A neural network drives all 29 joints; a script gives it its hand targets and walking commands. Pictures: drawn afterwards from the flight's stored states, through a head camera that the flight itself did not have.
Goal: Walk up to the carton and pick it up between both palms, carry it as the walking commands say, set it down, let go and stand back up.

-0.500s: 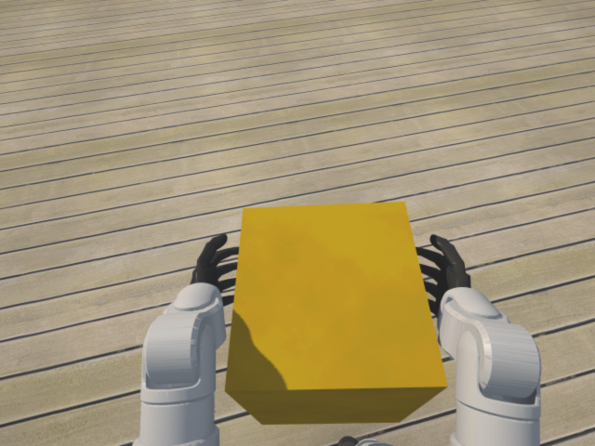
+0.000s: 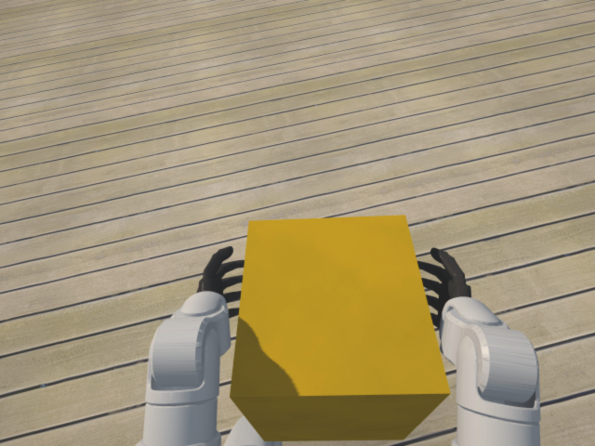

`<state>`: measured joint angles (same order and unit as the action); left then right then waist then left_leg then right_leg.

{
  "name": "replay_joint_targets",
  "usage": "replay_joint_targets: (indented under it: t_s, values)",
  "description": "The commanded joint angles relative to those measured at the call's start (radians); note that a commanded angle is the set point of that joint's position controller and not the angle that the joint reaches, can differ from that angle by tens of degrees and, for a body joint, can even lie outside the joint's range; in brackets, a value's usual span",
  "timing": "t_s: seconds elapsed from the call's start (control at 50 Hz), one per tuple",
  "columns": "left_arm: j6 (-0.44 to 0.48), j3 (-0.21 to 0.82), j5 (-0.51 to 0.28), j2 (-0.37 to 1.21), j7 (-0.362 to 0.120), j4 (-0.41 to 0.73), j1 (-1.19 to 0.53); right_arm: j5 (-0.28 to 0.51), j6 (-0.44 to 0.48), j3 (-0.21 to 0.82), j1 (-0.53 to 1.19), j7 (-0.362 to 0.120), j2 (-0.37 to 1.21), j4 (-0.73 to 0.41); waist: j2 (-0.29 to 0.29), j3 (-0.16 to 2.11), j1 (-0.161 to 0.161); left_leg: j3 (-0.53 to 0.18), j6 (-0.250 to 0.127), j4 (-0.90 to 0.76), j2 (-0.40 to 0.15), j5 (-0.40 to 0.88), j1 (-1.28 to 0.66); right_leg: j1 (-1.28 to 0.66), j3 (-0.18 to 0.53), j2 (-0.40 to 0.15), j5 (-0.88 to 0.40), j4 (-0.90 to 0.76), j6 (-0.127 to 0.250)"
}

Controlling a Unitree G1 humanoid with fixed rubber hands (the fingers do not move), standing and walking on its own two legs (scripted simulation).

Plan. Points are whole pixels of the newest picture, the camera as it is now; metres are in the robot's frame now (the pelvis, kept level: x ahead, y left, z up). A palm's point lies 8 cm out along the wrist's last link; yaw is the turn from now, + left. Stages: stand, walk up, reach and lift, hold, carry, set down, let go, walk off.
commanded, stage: carry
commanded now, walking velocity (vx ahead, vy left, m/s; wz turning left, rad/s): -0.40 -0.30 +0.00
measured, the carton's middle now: (330, 335) +0.27 -0.01 -0.01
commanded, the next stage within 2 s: none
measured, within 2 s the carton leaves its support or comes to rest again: neither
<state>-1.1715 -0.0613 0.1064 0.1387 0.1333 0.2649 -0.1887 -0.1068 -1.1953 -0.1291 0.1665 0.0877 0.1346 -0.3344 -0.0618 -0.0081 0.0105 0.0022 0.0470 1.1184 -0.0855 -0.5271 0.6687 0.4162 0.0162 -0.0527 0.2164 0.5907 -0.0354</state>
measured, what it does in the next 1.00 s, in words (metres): walks backwards: left foot, then right foot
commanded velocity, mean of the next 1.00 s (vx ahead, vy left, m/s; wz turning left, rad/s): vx -0.17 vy -0.13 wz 0.00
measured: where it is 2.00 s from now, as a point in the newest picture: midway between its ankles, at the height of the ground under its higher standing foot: outside the picture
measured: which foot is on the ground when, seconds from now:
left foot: up 0.00-0.16, down 0.18-0.54, up 0.56-0.80, down 0.82-1.00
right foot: down 0.00-0.18, up 0.20-0.52, down 0.54-0.86, up 0.88-0.98, down 1.00-1.00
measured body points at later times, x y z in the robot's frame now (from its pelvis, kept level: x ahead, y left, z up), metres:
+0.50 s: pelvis -0.21 -0.17 +0.00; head -0.20 -0.15 +0.45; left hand +0.07 +0.00 +0.08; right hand +0.09 -0.29 +0.09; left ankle -0.11 +0.02 -0.73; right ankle -0.22 -0.37 -0.69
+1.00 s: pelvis -0.35 -0.27 +0.01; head -0.38 -0.26 +0.45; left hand -0.08 -0.10 +0.09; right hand -0.06 -0.39 +0.10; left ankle -0.34 -0.17 -0.73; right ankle -0.30 -0.40 -0.73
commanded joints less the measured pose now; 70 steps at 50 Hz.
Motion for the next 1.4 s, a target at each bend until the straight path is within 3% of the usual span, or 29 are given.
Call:
replay_joint_targets:
  t_s: [0.0, 0.08, 0.12, 0.14, 0.16, 0.18, 0.2, 0.22, 0.26, 0.3, 0.38, 0.44, 0.48, 0.5, 0.52, 0.54, 0.56, 0.6, 0.64, 0.74, 0.78, 0.82, 0.84, 0.86, 0.96, 1.02, 1.12, 1.26, 1.38]
  values:
    - [0.026, 0.664, -0.404, 1.008, -0.29, 0.127, -0.436, 0.481, 0.037, 0.8, 0.595, -0.248, 0.999, -0.134, 0.272, 0.334, -0.018, 0.055, -0.013, 0.211, 0.054, 0.033, -0.11, -0.156, -0.041, -0.132, -0.369, -0.163, 0.174]
    - [0.022, 0.641, -0.361, 0.961, -0.271, 0.114, -0.353, 0.47, 0.011, 0.794, 0.517, -0.241, 0.949, -0.105, 0.297, 0.382, -0.026, 0.088, -0.037, -0.181, 0.084, -0.001, -0.227, -0.251, 0.106, -0.169, -0.327, -0.194, 0.23]
    - [0.011, 0.653, -0.353, 0.945, -0.26, 0.107, -0.324, 0.451, 0.002, 0.766, 0.447, -0.247, 0.944, -0.066, 0.301, 0.406, -0.028, 0.056, -0.079, -0.459, 0.059, 0.033, -0.328, -0.276, 0.166, -0.18, -0.312, -0.218, 0.219]
    - [0.005, 0.663, -0.35, 0.943, -0.254, 0.094, -0.322, 0.441, -0.003, 0.75, 0.421, -0.253, 0.942, -0.04, 0.239, 0.413, -0.022, 0.048, -0.09, -0.641, 0.027, 0.111, -0.427, -0.234, 0.15, -0.152, -0.291, -0.174, 0.2]
    - [0.002, 0.675, -0.357, 0.943, -0.25, 0.077, -0.33, 0.431, -0.005, 0.733, 0.416, -0.263, 0.935, -0.011, 0.094, 0.388, -0.016, -0.039, -0.094, -0.833, -0.071, 0.256, -0.576, -0.081, 0.105, -0.095, -0.22, -0.082, 0.149]
    - [0.004, 0.674, -0.359, 0.937, -0.249, 0.107, -0.339, 0.429, 0.004, 0.722, 0.388, -0.273, 0.945, 0.014, -0.204, 0.361, -0.022, -0.378, -0.174, -0.8, -0.424, 0.543, -0.721, 0.24, 0.028, -0.016, 0.224, 0.091, 0.058]
    - [0.002, 0.724, -0.385, 0.958, -0.261, 0.158, -0.432, 0.419, 0.014, 0.717, 0.363, -0.279, 0.964, 0.05, -0.329, 0.247, -0.007, -0.5, -0.317, -0.84, -0.617, 0.823, -0.526, 0.352, 0.024, 0.037, 0.397, 0.414, 0.006]
    - [0.006, 0.748, -0.406, 0.975, -0.266, 0.173, -0.494, 0.429, 0.011, 0.733, 0.403, -0.282, 0.984, 0.009, -0.165, 0.234, 0.002, -0.374, -0.305, -0.832, -0.499, 0.772, -0.445, 0.281, 0.15, 0.039, 0.334, 0.592, 0.006]
    - [0.011, 0.762, -0.451, 1.0, -0.273, 0.197, -0.542, 0.419, 0.02, 0.719, 0.448, -0.281, 0.986, -0.042, -0.048, 0.225, -0.005, -0.15, -0.193, -0.804, -0.327, 0.534, -0.374, 0.275, 0.178, 0.056, 0.155, 0.762, -0.017]
    - [0.004, 0.758, -0.459, 0.987, -0.27, 0.196, -0.524, 0.407, 0.02, 0.702, 0.423, -0.267, 0.977, -0.047, -0.071, 0.251, -0.012, -0.036, -0.144, -0.755, -0.23, 0.548, -0.424, 0.27, 0.126, 0.069, 0.103, 0.779, -0.052]
    - [-0.02, 0.768, -0.466, 0.942, -0.263, 0.185, -0.476, 0.367, 0.012, 0.669, 0.362, -0.255, 0.914, -0.038, -0.172, 0.302, -0.009, -0.032, -0.131, -0.733, -0.207, 0.677, -0.52, 0.172, 0.011, 0.027, 0.171, 0.46, -0.081]
    - [-0.039, 0.751, -0.466, 0.929, -0.27, 0.14, -0.449, 0.341, -0.007, 0.671, 0.338, -0.254, 0.896, -0.015, -0.253, 0.323, 0.001, -0.08, -0.121, -0.786, -0.225, 0.522, -0.504, 0.052, -0.029, 0.027, 0.247, 0.187, -0.056]
    - [-0.043, 0.735, -0.46, 0.939, -0.282, 0.107, -0.439, 0.328, -0.007, 0.676, 0.343, -0.254, 0.906, 0.004, -0.237, 0.333, -0.004, -0.05, -0.089, -0.759, -0.197, 0.354, -0.475, -0.051, -0.079, 0.044, 0.166, -0.082, -0.032]
    - [-0.043, 0.729, -0.456, 0.952, -0.287, 0.085, -0.432, 0.326, -0.005, 0.68, 0.347, -0.255, 0.913, 0.015, -0.152, 0.334, -0.007, -0.01, -0.062, -0.667, -0.158, 0.289, -0.413, -0.138, -0.072, 0.049, 0.157, -0.214, -0.02]
    - [-0.042, 0.719, -0.456, 0.957, -0.292, 0.066, -0.429, 0.326, -0.002, 0.683, 0.358, -0.255, 0.914, 0.031, 0.049, 0.307, -0.014, 0.053, -0.02, -0.516, -0.092, 0.208, -0.271, -0.22, 0.02, -0.034, 0.142, -0.322, -0.017]
    - [-0.034, 0.693, -0.437, 0.945, -0.3, 0.024, -0.412, 0.326, -0.004, 0.691, 0.368, -0.257, 0.915, 0.048, 0.407, 0.292, -0.027, 0.155, 0.055, -0.29, 0.036, -0.046, -0.022, -0.196, 0.376, -0.335, 0.103, -0.388, 0.076]
    - [-0.009, 0.671, -0.43, 0.969, -0.305, 0.065, -0.482, 0.38, 0.004, 0.751, 0.528, -0.253, 0.948, -0.025, 0.489, 0.258, -0.027, 0.037, 0.018, -0.044, 0.064, -0.155, -0.089, -0.012, 0.362, -0.336, 0.036, -0.362, 0.163]
    - [0.001, 0.657, -0.414, 0.986, -0.303, 0.097, -0.52, 0.433, 0.022, 0.782, 0.612, -0.256, 0.999, -0.056, 0.37, 0.246, -0.015, 0.01, -0.012, 0.114, 0.057, 0.012, -0.128, 0.02, 0.138, -0.187, 0.186, -0.346, 0.102]
    - [0.009, 0.646, -0.398, 0.997, -0.295, 0.1, -0.494, 0.468, 0.026, 0.799, 0.642, -0.256, 1.004, -0.098, 0.326, 0.298, -0.016, 0.048, 0.004, 0.078, 0.05, 0.107, -0.118, -0.108, 0.051, -0.132, 0.085, -0.275, 0.076]
    - [0.002, 0.611, -0.341, 0.942, -0.275, 0.047, -0.375, 0.449, -0.005, 0.781, 0.516, -0.251, 0.963, -0.025, 0.28, 0.354, -0.034, 0.057, -0.033, -0.367, 0.08, -0.006, -0.237, -0.229, 0.233, -0.226, 0.002, -0.26, 0.179]
    - [-0.003, 0.616, -0.343, 0.938, -0.272, 0.028, -0.382, 0.435, -0.01, 0.764, 0.48, -0.257, 0.965, 0.016, 0.267, 0.379, -0.022, 0.079, -0.058, -0.664, 0.088, 0.137, -0.393, -0.21, 0.231, -0.212, -0.039, -0.225, 0.158]
    - [-0.003, 0.627, -0.357, 0.939, -0.27, 0.006, -0.393, 0.425, -0.012, 0.745, 0.484, -0.266, 0.96, 0.051, 0.127, 0.391, -0.024, -0.068, -0.068, -0.865, -0.051, 0.246, -0.613, -0.069, 0.162, -0.145, -0.022, -0.127, 0.08]
    - [-0.006, 0.64, -0.367, 0.947, -0.277, 0.035, -0.433, 0.41, 0.005, 0.722, 0.45, -0.272, 0.959, 0.106, -0.135, 0.315, -0.016, -0.275, -0.121, -0.894, -0.223, 0.109, -0.552, 0.075, 0.048, -0.046, 0.063, -0.082, 0.013]
    - [-0.002, 0.672, -0.387, 0.963, -0.278, 0.078, -0.525, 0.412, 0.009, 0.726, 0.475, -0.274, 0.982, 0.095, -0.153, 0.255, -0.013, -0.254, -0.141, -0.932, -0.248, 0.048, -0.407, 0.004, 0.024, -0.041, 0.113, 0.009, 0.014]
    - [-0.026, 0.704, -0.454, 0.979, -0.305, 0.052, -0.577, 0.368, 0.0, 0.692, 0.474, -0.253, 0.97, 0.101, -0.032, 0.221, -0.022, -0.028, -0.081, -0.803, -0.089, 0.121, -0.309, -0.133, -0.027, -0.008, -0.054, -0.087, 0.019]
    - [-0.034, 0.704, -0.464, 0.965, -0.315, 0.013, -0.536, 0.341, 0.001, 0.679, 0.416, -0.236, 0.962, 0.131, 0.09, 0.295, -0.007, 0.001, -0.041, -0.668, -0.033, 0.322, -0.361, -0.17, 0.071, -0.103, -0.216, -0.113, 0.028]
    - [-0.026, 0.681, -0.447, 0.97, -0.317, 0.044, -0.564, 0.38, 0.008, 0.717, 0.519, -0.243, 0.994, 0.064, 0.11, 0.257, -0.015, -0.024, -0.055, -0.686, -0.024, 0.108, -0.381, -0.026, 0.098, -0.101, 0.211, -0.234, 0.044]
    - [-0.027, 0.657, -0.411, 0.959, -0.305, 0.051, -0.511, 0.41, -0.004, 0.752, 0.539, -0.252, 0.995, 0.03, 0.155, 0.298, -0.018, 0.015, -0.058, -0.634, 0.022, 0.149, -0.376, -0.036, 0.106, -0.118, 0.279, -0.282, 0.05]
    - [-0.031, 0.658, -0.4, 0.951, -0.297, 0.057, -0.508, 0.41, -0.01, 0.744, 0.528, -0.255, 0.988, 0.039, 0.107, 0.296, -0.019, -0.023, -0.069, -0.69, 0.003, 0.084, -0.334, -0.053, 0.052, -0.091, 0.255, -0.234, 0.042]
